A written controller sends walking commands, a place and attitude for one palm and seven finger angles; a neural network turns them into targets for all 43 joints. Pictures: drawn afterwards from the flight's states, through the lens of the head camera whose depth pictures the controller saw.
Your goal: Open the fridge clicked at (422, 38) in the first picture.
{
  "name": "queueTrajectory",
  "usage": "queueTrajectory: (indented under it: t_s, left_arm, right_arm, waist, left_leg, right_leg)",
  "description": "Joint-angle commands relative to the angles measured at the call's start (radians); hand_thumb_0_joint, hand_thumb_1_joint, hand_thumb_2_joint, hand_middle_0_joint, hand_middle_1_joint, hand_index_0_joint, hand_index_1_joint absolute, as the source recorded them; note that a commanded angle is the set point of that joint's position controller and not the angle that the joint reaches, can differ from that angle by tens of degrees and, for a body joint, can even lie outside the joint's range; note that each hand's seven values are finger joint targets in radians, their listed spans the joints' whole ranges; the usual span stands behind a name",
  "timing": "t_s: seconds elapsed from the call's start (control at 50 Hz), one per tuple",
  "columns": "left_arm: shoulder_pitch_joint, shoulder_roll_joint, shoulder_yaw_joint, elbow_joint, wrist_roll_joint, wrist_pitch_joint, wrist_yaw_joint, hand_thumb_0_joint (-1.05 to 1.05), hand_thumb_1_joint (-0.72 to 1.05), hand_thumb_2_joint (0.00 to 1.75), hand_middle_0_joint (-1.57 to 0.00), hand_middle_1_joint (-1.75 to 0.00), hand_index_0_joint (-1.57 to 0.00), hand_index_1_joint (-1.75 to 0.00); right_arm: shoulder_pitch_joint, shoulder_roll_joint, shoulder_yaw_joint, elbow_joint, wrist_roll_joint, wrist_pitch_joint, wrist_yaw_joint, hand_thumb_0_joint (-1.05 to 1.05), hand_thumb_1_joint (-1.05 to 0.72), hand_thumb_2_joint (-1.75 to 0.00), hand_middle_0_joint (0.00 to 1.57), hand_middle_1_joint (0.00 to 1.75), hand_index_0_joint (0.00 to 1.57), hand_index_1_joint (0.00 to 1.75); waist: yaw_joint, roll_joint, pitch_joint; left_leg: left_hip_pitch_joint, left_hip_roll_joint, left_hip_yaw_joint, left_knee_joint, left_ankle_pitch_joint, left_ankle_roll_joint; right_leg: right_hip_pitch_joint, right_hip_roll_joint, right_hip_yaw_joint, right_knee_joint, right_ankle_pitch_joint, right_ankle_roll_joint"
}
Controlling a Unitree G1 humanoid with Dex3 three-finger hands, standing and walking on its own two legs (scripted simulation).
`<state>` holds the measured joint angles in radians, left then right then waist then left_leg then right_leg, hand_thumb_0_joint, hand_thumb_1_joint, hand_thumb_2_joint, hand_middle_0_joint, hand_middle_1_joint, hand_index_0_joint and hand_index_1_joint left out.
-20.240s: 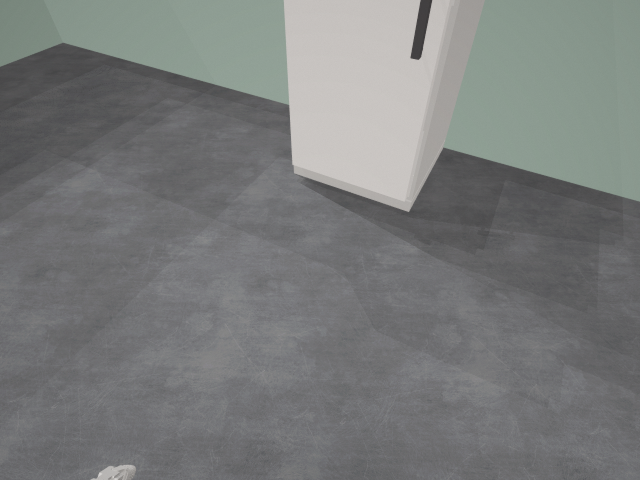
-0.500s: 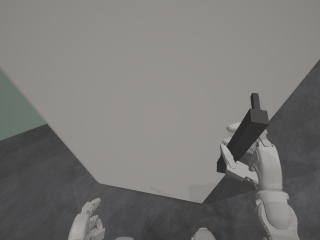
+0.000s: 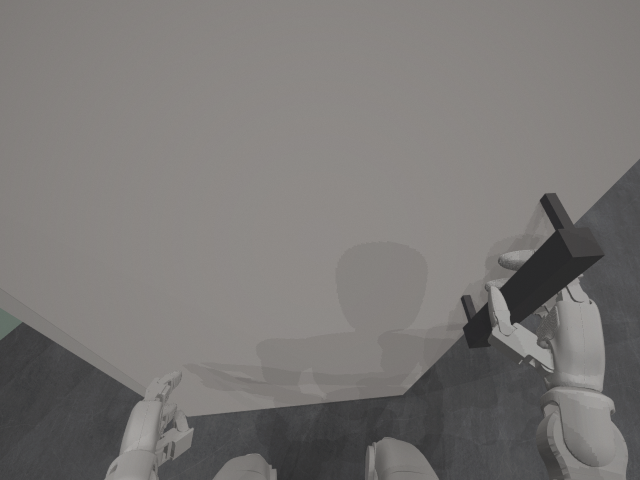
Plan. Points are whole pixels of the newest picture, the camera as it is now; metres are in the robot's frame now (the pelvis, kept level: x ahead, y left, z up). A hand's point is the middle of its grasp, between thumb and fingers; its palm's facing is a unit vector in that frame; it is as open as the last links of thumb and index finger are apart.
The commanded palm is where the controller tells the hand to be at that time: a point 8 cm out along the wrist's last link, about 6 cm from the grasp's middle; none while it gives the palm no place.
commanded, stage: walk backward, drawing the door open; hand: right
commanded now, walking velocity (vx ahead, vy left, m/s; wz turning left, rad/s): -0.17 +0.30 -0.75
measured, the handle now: (508, 281) +0.33 -0.17 +0.09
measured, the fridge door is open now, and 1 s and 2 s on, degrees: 49 77 72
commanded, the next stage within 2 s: stop walking and hold the door back in 0.80 s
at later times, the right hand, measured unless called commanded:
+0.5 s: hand (513, 431) +0.18 -0.15 +0.09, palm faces +0.58 +0.75 -0.32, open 6.9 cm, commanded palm +0.11 -0.17 +0.10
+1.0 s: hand out of the picture +0.04 -0.10 +0.10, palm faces +0.69 +0.68 -0.26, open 6.3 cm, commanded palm +0.00 -0.14 +0.09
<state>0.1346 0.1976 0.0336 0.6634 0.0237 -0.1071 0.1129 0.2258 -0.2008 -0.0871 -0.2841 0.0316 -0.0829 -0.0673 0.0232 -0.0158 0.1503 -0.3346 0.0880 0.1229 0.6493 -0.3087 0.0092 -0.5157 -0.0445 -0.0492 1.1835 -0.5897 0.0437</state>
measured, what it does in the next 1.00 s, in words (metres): steps to the left, turning right: right foot, then left foot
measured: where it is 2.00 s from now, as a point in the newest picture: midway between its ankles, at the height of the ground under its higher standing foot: outside the picture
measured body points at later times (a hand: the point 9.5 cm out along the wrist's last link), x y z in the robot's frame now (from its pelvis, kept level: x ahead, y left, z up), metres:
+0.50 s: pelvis -0.02 +0.16 +0.00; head +0.03 +0.16 +0.45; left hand +0.18 +0.34 -0.12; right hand +0.14 -0.18 +0.11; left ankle +0.05 +0.27 -0.73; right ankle -0.07 +0.02 -0.65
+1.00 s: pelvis -0.09 +0.22 +0.02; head -0.06 +0.20 +0.47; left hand +0.15 +0.32 -0.08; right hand +0.00 -0.13 +0.11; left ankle -0.06 +0.37 -0.68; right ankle -0.08 +0.10 -0.73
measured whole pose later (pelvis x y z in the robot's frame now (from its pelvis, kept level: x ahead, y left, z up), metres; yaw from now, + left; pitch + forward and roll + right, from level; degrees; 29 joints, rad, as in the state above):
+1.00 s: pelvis -0.09 +0.22 +0.02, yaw -30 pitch +0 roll +4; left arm 0.21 0.15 -0.04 0.67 0.01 -0.12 0.10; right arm 0.17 -0.30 -0.13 -0.08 0.05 -0.09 -0.12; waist -0.02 -0.06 0.07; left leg -0.28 -0.03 0.03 0.76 -0.47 -0.05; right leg -0.29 -0.03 0.08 0.41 -0.11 -0.02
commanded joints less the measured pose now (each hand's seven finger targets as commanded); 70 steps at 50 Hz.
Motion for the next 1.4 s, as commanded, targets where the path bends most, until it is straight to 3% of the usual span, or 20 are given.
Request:
queueTrajectory:
  t_s: [0.0, 0.04, 0.08, 0.12, 0.2, 0.28, 0.34, 0.38, 0.44, 0.64, 0.66, 0.68, 0.7, 0.8, 1.0, 1.04, 1.06, 1.16, 1.3, 1.38]
  left_arm:
    - [-0.037, 0.034, -0.008, -0.183, 0.008, -0.056, 0.025, 0.00, 0.90, 0.90, -0.20, -0.30, -0.20, -0.30]
    - [0.015, 0.064, 0.008, -0.189, 0.008, -0.050, 0.035, 0.00, 0.90, 0.90, -0.20, -0.30, -0.20, -0.30]
    - [-0.005, 0.123, 0.020, -0.222, 0.009, -0.055, 0.024, 0.00, 0.90, 0.90, -0.20, -0.30, -0.20, -0.30]
    - [0.002, 0.109, 0.017, -0.188, 0.018, -0.060, -0.001, 0.00, 0.90, 0.90, -0.20, -0.30, -0.20, -0.30]
    - [0.008, 0.114, 0.022, -0.157, 0.003, -0.068, -0.014, 0.00, 0.90, 0.90, -0.20, -0.30, -0.20, -0.30]
    - [0.006, 0.110, 0.003, -0.185, -0.018, -0.071, -0.011, 0.00, 0.90, 0.90, -0.20, -0.30, -0.20, -0.30]
    - [0.012, 0.104, 0.003, -0.179, -0.026, -0.073, -0.021, 0.00, 0.90, 0.90, -0.20, -0.30, -0.20, -0.30]
    - [-0.025, 0.070, -0.014, -0.209, -0.019, -0.069, -0.027, 0.00, 0.90, 0.90, -0.20, -0.30, -0.20, -0.30]
    - [-0.020, 0.096, 0.005, -0.156, -0.012, -0.051, -0.034, 0.00, 0.90, 0.90, -0.20, -0.30, -0.20, -0.30]
    - [-0.010, 0.115, -0.016, -0.185, -0.011, -0.013, -0.004, 0.00, 0.90, 0.90, -0.20, -0.30, -0.20, -0.30]
    - [-0.010, 0.130, -0.013, -0.198, -0.011, -0.012, 0.000, 0.00, 0.90, 0.90, -0.20, -0.30, -0.20, -0.30]
    - [-0.036, 0.165, -0.007, -0.222, -0.014, -0.021, -0.001, 0.00, 0.90, 0.90, -0.20, -0.30, -0.20, -0.30]
    - [-0.016, 0.112, -0.025, -0.189, -0.009, -0.030, -0.015, 0.00, 0.90, 0.90, -0.20, -0.30, -0.20, -0.30]
    - [0.025, 0.124, 0.007, -0.135, -0.019, -0.062, -0.024, 0.00, 0.90, 0.90, -0.20, -0.30, -0.20, -0.30]
    - [-0.009, 0.134, -0.014, -0.094, -0.018, -0.044, 0.016, 0.00, 0.90, 0.90, -0.20, -0.30, -0.20, -0.30]
    - [-0.032, 0.112, -0.017, -0.103, -0.023, -0.019, 0.012, 0.00, 0.90, 0.90, -0.20, -0.30, -0.20, -0.30]
    - [-0.072, 0.140, -0.015, -0.117, -0.021, -0.019, 0.017, 0.00, 0.90, 0.90, -0.20, -0.30, -0.20, -0.30]
    - [-0.017, 0.168, -0.007, -0.061, -0.039, 0.000, 0.014, 0.00, 0.90, 0.90, -0.20, -0.30, -0.20, -0.30]
    - [0.046, 0.168, 0.006, -0.052, -0.034, -0.008, 0.019, 0.00, 0.90, 0.90, -0.20, -0.30, -0.20, -0.30]
    - [0.027, 0.143, -0.013, -0.096, -0.046, -0.005, 0.003, 0.00, 0.90, 0.90, -0.20, -0.30, -0.20, -0.30]
  right_arm:
    - [-0.103, -0.136, -0.087, -0.288, -0.005, -0.099, -0.028, 0.00, -0.90, -0.90, 0.45, 1.40, 0.45, 1.40]
    - [-0.117, -0.121, -0.059, -0.298, 0.006, -0.094, -0.026, 0.00, -0.90, -0.90, 0.45, 1.40, 0.45, 1.40]
    - [-0.137, -0.117, -0.043, -0.365, 0.003, -0.122, -0.025, 0.00, -0.90, -0.90, 0.45, 1.40, 0.45, 1.40]
    - [-0.151, -0.155, -0.070, -0.353, -0.042, -0.144, -0.012, 0.00, -0.90, -0.90, 0.45, 1.40, 0.45, 1.40]
    - [-0.158, -0.133, -0.071, -0.294, -0.029, -0.103, -0.023, 0.00, -0.90, -0.90, 0.45, 1.40, 0.45, 1.40]
    - [-0.145, -0.169, -0.129, -0.217, 0.002, -0.081, -0.046, 0.00, -0.90, -0.90, 0.45, 1.40, 0.45, 1.40]
    - [-0.146, -0.246, -0.211, -0.186, -0.003, -0.089, -0.061, 0.00, -0.90, -0.90, 0.45, 1.40, 0.45, 1.40]
    - [-0.148, -0.376, -0.300, -0.170, -0.007, -0.088, -0.069, 0.00, -0.90, -0.90, 0.45, 1.40, 0.45, 1.40]
    - [-0.068, -0.357, -0.331, -0.093, 0.006, -0.092, -0.079, 0.00, -0.90, -0.90, 0.45, 1.40, 0.45, 1.40]
    - [-0.114, -0.297, -0.281, -0.189, 0.030, -0.127, -0.098, 0.00, -0.90, -0.90, 0.45, 1.40, 0.45, 1.40]
    - [-0.126, -0.295, -0.268, -0.235, 0.031, -0.134, -0.101, 0.00, -0.90, -0.90, 0.45, 1.40, 0.45, 1.40]
    - [-0.117, -0.287, -0.253, -0.278, 0.038, -0.143, -0.103, 0.00, -0.90, -0.90, 0.45, 1.40, 0.45, 1.40]
    - [-0.064, -0.260, -0.218, -0.197, 0.013, -0.149, -0.095, 0.00, -0.90, -0.90, 0.45, 1.40, 0.45, 1.40]
    - [-0.137, -0.236, -0.175, -0.188, -0.007, -0.123, -0.086, 0.00, -0.90, -0.90, 0.45, 1.40, 0.45, 1.40]
    - [-0.533, -0.279, -0.171, 0.177, 0.015, -0.059, -0.096, 0.00, -0.90, -0.90, 0.45, 1.40, 0.45, 1.40]
    - [-0.640, -0.379, -0.204, 0.285, 0.001, -0.060, -0.088, 0.00, -0.90, -0.90, 0.45, 1.40, 0.45, 1.40]
    - [-0.691, -0.382, -0.204, 0.292, 0.011, -0.075, -0.083, 0.00, -0.90, -0.90, 0.45, 1.40, 0.45, 1.40]
    - [-0.923, -0.411, -0.214, 0.589, 0.003, -0.136, -0.073, 0.00, -0.90, -0.90, 0.45, 1.40, 0.45, 1.40]
    - [-1.096, -0.323, -0.144, 0.667, -0.007, -0.153, -0.067, 0.00, -0.90, -0.90, 0.45, 1.40, 0.45, 1.40]
    - [-1.111, -0.141, 0.014, 0.614, 0.005, -0.169, -0.030, 0.00, -0.90, -0.90, 0.45, 1.40, 0.45, 1.40]
  waist:
    - [-0.018, 0.205, -0.337]
    - [0.021, 0.095, -0.361]
    - [-0.011, -0.310, -0.390]
    - [0.010, -0.257, -0.323]
    - [-0.021, -0.274, -0.309]
    - [-0.017, -0.318, -0.298]
    - [-0.033, -0.166, -0.315]
    - [-0.038, 0.212, -0.306]
    - [-0.038, 0.157, -0.363]
    - [-0.009, 0.040, -0.334]
    - [-0.008, -0.085, -0.359]
    - [-0.040, -0.370, -0.357]
    - [-0.046, -0.375, -0.356]
    - [-0.018, -0.213, -0.337]
    - [-0.038, -0.168, -0.311]
    - [-0.029, 0.186, -0.245]
    - [-0.057, 0.171, -0.185]
    - [-0.028, 0.124, -0.213]
    - [-0.022, 0.157, -0.309]
    - [0.017, -0.302, -0.363]
  left_leg:
    - [0.255, 0.197, -0.049, -0.099, 0.691, 0.156]
    - [0.118, 0.149, 0.008, 0.074, 0.548, 0.095]
    - [-0.366, -0.047, -0.034, 0.469, -0.288, -0.080]
    - [-0.370, -0.023, -0.180, 0.514, -0.220, -0.071]
    - [-0.142, -0.042, -0.103, 0.265, -0.050, -0.070]
    - [0.057, -0.096, -0.037, 0.056, -0.080, -0.078]
    - [0.218, -0.085, -0.019, -0.273, 0.172, -0.088]
    - [0.206, 0.256, -0.339, -0.320, 0.554, 0.069]
    - [0.241, 0.312, -0.314, -0.234, 0.571, 0.175]
    - [0.134, 0.196, -0.071, -0.138, 0.381, 0.091]
    - [0.094, 0.126, -0.031, -0.003, 0.290, 0.033]
    - [-0.085, -0.022, -0.003, 0.170, -0.068, -0.048]
    - [-0.128, -0.062, -0.094, 0.342, -0.306, -0.048]
    - [-0.128, -0.091, -0.103, 0.334, -0.152, -0.064]
    - [0.246, -0.112, -0.071, -0.310, -0.024, -0.030]
    - [0.158, 0.215, -0.505, -0.502, -0.160, 0.111]
    - [0.060, 0.346, -0.607, -0.516, -0.122, 0.181]
    - [0.143, 0.214, -0.303, -0.350, 0.102, 0.098]
    - [0.081, 0.135, -0.234, -0.256, -0.076, 0.088]
    - [-0.255, -0.074, -0.085, 0.312, -0.251, -0.022]
  right_leg:
    - [0.119, 0.009, -0.104, -0.430, 0.072, -0.009]
    - [0.355, -0.014, -0.087, -0.717, 0.319, -0.021]
    - [0.734, -0.509, 0.599, -0.854, 1.259, -0.253]
    - [0.612, -0.452, 0.534, -0.832, 1.124, -0.253]
    - [0.480, -0.251, 0.171, -0.778, 0.978, -0.151]
    - [0.355, -0.221, 0.150, -0.797, 0.748, -0.146]
    - [0.282, -0.096, 0.094, -0.614, 0.533, -0.073]
    - [0.034, 0.083, 0.020, -0.192, -0.016, 0.001]
    - [-0.050, 0.041, 0.103, 0.170, 0.004, 0.011]
    - [0.310, 0.027, -0.006, -0.679, 0.296, -0.017]
    - [0.385, -0.050, 0.096, -0.801, 0.519, -0.046]
    - [0.454, -0.297, 0.422, -0.848, 0.964, -0.162]
    - [0.432, -0.378, 0.528, -0.877, 1.043, -0.230]
    - [0.492, -0.219, 0.311, -0.811, 0.995, -0.185]
    - [0.289, -0.078, 0.209, -0.828, 0.253, -0.109]
    - [0.101, 0.079, 0.088, -0.460, 0.146, -0.012]
    - [0.017, 0.088, 0.111, -0.221, 0.113, -0.006]
    - [-0.034, 0.027, 0.083, -0.136, 0.248, -0.018]
    - [0.380, 0.054, -0.085, -0.735, 0.296, -0.050]
    - [0.601, -0.332, 0.480, -0.928, 0.478, -0.238]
